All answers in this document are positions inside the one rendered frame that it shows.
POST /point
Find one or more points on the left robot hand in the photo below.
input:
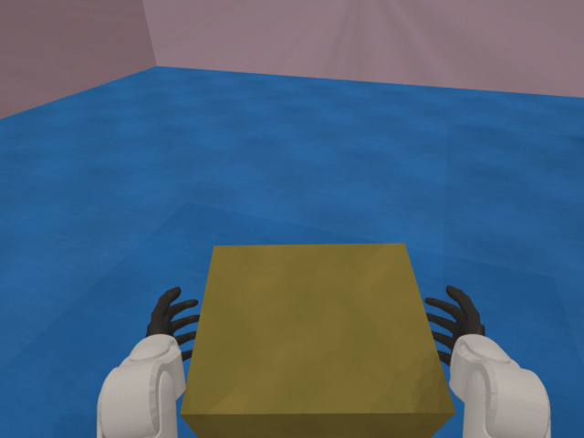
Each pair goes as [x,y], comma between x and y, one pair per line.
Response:
[163,313]

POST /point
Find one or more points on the carton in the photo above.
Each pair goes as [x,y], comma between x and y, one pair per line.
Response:
[314,341]

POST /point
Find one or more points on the right robot hand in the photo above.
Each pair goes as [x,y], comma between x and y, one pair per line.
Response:
[467,320]

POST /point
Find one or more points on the robot right forearm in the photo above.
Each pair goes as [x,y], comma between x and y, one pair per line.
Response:
[501,400]

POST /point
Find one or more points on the robot left forearm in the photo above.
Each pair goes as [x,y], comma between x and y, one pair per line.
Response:
[138,398]

